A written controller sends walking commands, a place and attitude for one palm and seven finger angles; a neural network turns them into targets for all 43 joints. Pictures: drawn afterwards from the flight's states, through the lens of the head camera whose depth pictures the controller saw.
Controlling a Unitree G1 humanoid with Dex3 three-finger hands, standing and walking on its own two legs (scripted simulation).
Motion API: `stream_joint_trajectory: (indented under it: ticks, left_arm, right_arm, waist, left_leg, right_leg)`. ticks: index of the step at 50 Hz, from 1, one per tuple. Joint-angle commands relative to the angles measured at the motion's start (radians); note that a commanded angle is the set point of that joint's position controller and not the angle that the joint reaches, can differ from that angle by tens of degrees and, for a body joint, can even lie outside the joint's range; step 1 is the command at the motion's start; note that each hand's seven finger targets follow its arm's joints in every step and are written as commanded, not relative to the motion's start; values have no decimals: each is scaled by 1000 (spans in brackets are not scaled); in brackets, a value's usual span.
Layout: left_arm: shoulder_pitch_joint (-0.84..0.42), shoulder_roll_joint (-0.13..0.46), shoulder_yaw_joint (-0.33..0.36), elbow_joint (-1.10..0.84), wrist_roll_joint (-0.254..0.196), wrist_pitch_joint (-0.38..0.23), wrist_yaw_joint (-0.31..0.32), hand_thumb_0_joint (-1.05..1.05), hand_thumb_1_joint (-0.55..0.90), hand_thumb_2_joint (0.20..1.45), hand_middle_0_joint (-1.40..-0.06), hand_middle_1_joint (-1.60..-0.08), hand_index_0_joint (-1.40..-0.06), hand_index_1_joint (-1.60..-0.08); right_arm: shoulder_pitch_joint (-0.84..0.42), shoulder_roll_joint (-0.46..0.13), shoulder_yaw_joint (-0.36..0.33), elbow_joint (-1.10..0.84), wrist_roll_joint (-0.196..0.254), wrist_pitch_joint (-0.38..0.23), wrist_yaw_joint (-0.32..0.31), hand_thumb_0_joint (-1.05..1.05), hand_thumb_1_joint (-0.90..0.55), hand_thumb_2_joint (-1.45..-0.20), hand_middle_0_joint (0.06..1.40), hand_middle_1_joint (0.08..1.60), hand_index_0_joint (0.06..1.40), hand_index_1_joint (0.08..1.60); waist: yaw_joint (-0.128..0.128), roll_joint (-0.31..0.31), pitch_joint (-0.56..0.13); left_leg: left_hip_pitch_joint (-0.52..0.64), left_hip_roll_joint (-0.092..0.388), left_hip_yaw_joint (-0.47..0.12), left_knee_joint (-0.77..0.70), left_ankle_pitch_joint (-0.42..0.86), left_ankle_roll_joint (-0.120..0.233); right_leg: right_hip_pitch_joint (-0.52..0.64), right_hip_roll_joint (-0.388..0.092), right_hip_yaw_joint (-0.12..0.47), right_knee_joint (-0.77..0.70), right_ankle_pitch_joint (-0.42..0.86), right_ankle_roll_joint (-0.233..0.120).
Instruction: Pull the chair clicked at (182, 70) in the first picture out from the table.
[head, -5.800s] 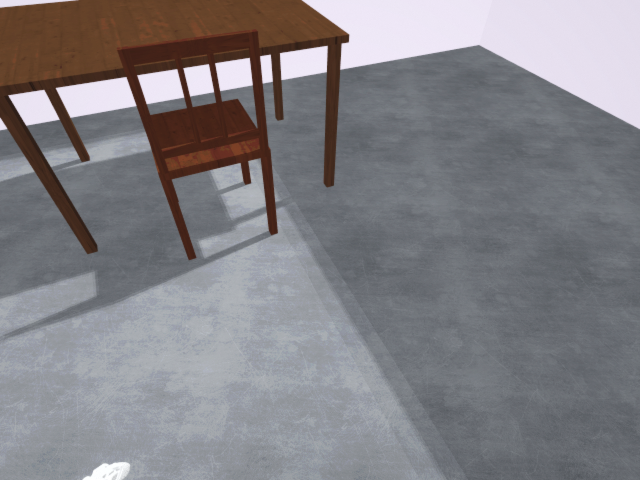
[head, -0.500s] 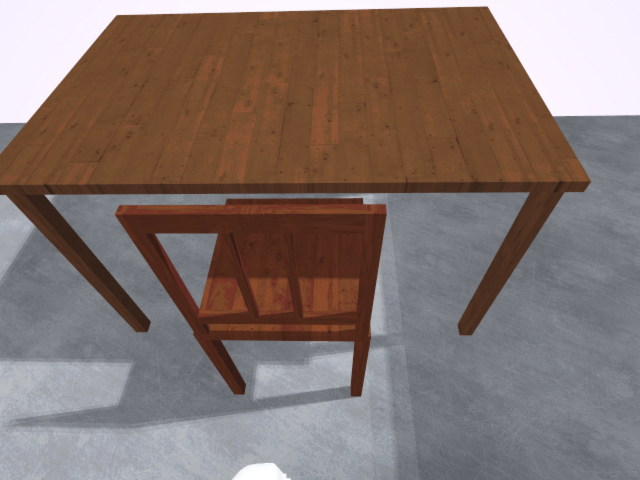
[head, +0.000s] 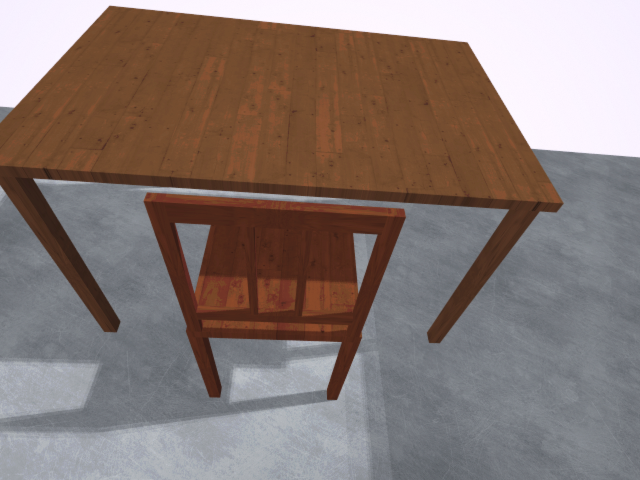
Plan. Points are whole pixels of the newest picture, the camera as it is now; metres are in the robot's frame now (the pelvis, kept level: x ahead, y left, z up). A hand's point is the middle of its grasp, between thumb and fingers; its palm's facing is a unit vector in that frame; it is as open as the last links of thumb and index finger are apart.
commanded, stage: come to a stop and stand still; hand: left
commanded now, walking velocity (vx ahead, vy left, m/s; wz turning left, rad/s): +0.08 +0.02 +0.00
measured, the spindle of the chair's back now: (251, 273) +0.47 +0.15 -0.12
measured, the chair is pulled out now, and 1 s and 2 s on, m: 0.00 0.00 0.00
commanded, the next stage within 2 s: look again from close up in 0.92 s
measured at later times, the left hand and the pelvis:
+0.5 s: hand out of the picture -0.03 +0.10 -0.17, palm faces +0.09 -0.98 -0.20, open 7.4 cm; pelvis +0.00 -0.04 +0.00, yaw +1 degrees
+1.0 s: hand out of the picture +0.01 +0.15 -0.18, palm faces +0.03 -0.98 -0.21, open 7.4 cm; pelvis +0.01 -0.02 +0.00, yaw +0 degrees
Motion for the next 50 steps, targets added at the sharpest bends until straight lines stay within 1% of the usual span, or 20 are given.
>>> stream_joint_trajectory:
  ticks: [1,4,6,7,9,10,11,12,18,21,25,28,29,31,32,33,37,39,43,50]
  left_arm:
    - [-9,5,-10,-61,-9,-21,-7,0,900,900,-200,-300,-200,-300]
    - [44,-23,-25,-28,-17,-40,-2,0,900,900,-200,-300,-200,-300]
    - [122,-16,-30,13,-18,-58,4,0,900,900,-200,-300,-200,-300]
    - [138,7,-31,25,-15,-68,11,0,900,900,-200,-300,-200,-300]
    - [81,93,-28,6,-14,-79,17,0,900,900,-200,-300,-200,-300]
    - [49,111,-25,-14,-14,-79,18,0,900,900,-200,-300,-200,-300]
    - [48,99,-20,-17,-14,-88,20,0,900,900,-200,-300,-200,-300]
    - [54,70,-27,-11,-15,-94,21,0,900,900,-200,-300,-200,-300]
    - [121,54,-18,-6,-16,-111,32,0,900,900,-200,-300,-200,-300]
    - [142,56,-8,-3,-11,-103,45,0,900,900,-200,-300,-200,-300]
    - [109,52,-4,-15,-2,-92,47,0,900,900,-200,-300,-200,-300]
    - [53,46,-10,-16,-14,-87,41,0,900,900,-200,-300,-200,-300]
    - [63,24,-14,-23,-16,-85,40,0,900,900,-200,-300,-200,-300]
    - [85,-42,-29,-20,-19,-73,41,0,900,900,-200,-300,-200,-300]
    - [84,-46,-33,-14,-16,-65,41,0,900,900,-200,-300,-200,-300]
    - [75,-44,-36,-6,-16,-54,39,0,900,900,-200,-300,-200,-300]
    - [87,-29,-40,18,-16,-50,30,0,900,900,-200,-300,-200,-300]
    - [106,-19,-43,32,-13,-64,28,0,900,900,-200,-300,-200,-300]
    - [16,17,-50,21,-13,-85,22,0,900,900,-200,-300,-200,-300]
    - [22,20,-50,20,-18,-88,23,0,900,900,-200,-300,-200,-300]
  right_arm:
    - [98,-191,-44,1,-4,-3,-6,0,-900,-900,200,300,200,300]
    - [100,-184,-44,21,-4,-1,7,0,-900,-900,200,300,200,300]
    - [81,-163,-38,31,6,3,14,0,-900,-900,200,300,200,300]
    - [91,-120,-31,36,14,4,19,0,-900,-900,200,300,200,300]
    - [73,-58,-8,17,16,8,28,0,-900,-900,200,300,200,300]
    - [65,-74,-14,14,7,16,34,0,-900,-900,200,300,200,300]
    - [40,-79,-13,16,0,20,37,0,-900,-900,200,300,200,300]
    - [59,-89,-12,24,-1,17,37,0,-900,-900,200,300,200,300]
    - [93,-90,-14,29,10,11,32,0,-900,-900,200,300,200,300]
    - [52,-97,-17,3,15,17,27,0,-900,-900,200,300,200,300]
    - [13,-71,-16,-18,21,10,27,0,-900,-900,200,300,200,300]
    - [96,-75,-12,14,18,-5,21,0,-900,-900,200,300,200,300]
    - [127,-110,-18,22,11,-19,17,0,-900,-900,200,300,200,300]
    - [119,-177,-27,18,11,-17,10,0,-900,-900,200,300,200,300]
    - [81,-170,-21,17,8,-12,9,0,-900,-900,200,300,200,300]
    - [59,-158,-15,19,7,-14,6,0,-900,-900,200,300,200,300]
    - [-10,-139,-1,0,9,-11,1,0,-900,-900,200,300,200,300]
    - [-29,-133,0,-4,16,-7,5,0,-900,-900,200,300,200,300]
    - [-9,-105,2,9,17,-1,16,0,-900,-900,200,300,200,300]
    - [24,-107,18,47,17,-14,15,0,-900,-900,200,300,200,300]
  waist:
    - [-49,247,-7]
    - [-33,259,-22]
    - [11,206,-25]
    - [9,128,-20]
    - [1,-102,84]
    - [1,-84,132]
    - [22,-177,206]
    - [11,-148,226]
    - [18,-85,77]
    - [34,-85,36]
    - [32,-108,15]
    - [-24,-96,-15]
    - [-25,-23,-53]
    - [-3,186,-62]
    - [7,189,-20]
    - [7,284,2]
    - [33,208,23]
    - [41,111,-2]
    - [-10,-41,57]
    - [-1,54,31]
  left_leg:
    - [117,241,-261,-161,-15,109]
    - [65,200,-266,-169,-146,88]
    - [-26,135,-199,-114,-232,35]
    - [-82,78,-148,-48,-261,-4]
    - [-129,-11,-51,124,-256,-47]
    - [-112,-7,-52,174,-249,-44]
    - [-168,-1,-74,219,-210,-40]
    - [-180,8,-89,244,-176,-38]
    - [-250,-7,-63,394,-207,-67]
    - [-265,-3,-62,426,-225,-70]
    - [-154,-18,-38,274,-212,-61]
    - [108,-32,-15,16,64,-50]
    - [207,37,-59,21,285,-23]
    - [208,220,-212,36,572,89]
    - [147,222,-201,-4,511,107]
    - [126,210,-229,-54,479,113]
    - [62,188,-195,-54,417,128]
    - [61,124,-162,-2,274,70]
    - [102,63,-124,-15,86,-6]
    - [108,73,-123,-54,141,-4]
  right_leg:
    - [-41,-18,-39,-207,-80,-14]
    - [81,7,-76,-400,-37,-37]
    - [247,5,-107,-620,137,-42]
    - [306,-50,-48,-676,138,-57]
    - [124,-256,199,-836,-144,-135]
    - [24,-292,235,-885,-262,-158]
    - [-3,-272,267,-898,-182,-159]
    - [18,-271,244,-873,-56,-166]
    - [306,-276,89,-640,835,-183]
    - [363,-295,87,-573,1022,-206]
    - [310,-271,81,-537,958,-208]
    - [176,-181,25,-447,760,-135]
    - [126,-128,0,-381,622,-102]
    - [58,-49,-69,-346,11,-50]
    - [70,-43,-71,-314,-84,-47]
    - [56,-48,-77,-266,-109,-42]
    - [102,-73,-65,-328,-38,-46]
    - [158,-72,-44,-534,160,-47]
    - [84,-130,22,-624,283,-75]
    - [167,-115,-12,-640,318,-71]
